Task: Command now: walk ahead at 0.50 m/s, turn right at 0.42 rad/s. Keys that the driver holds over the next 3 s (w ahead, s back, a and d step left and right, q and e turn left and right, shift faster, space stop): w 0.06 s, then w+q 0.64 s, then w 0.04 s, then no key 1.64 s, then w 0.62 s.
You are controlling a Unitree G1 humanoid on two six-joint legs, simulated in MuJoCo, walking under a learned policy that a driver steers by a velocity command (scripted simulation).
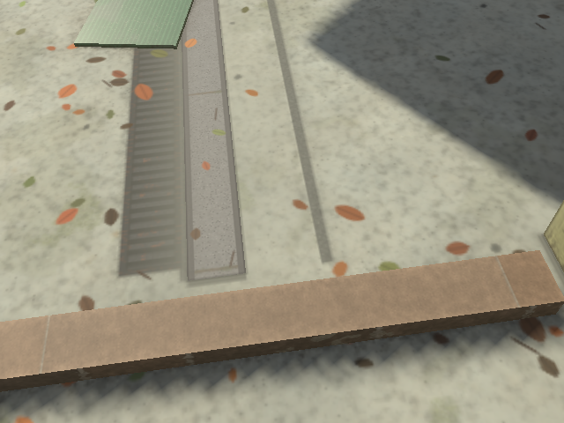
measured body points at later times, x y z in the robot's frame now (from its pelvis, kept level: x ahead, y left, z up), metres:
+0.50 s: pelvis +0.30 +0.08 +0.00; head +0.33 +0.09 +0.45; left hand +0.41 +0.36 -0.11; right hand +0.42 -0.18 -0.11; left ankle +0.32 +0.15 -0.74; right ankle +0.30 -0.07 -0.67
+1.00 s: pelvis +0.54 +0.09 +0.00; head +0.59 +0.11 +0.44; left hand +0.56 +0.38 -0.13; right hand +0.74 -0.13 -0.11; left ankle +0.56 +0.21 -0.67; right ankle +0.50 -0.07 -0.74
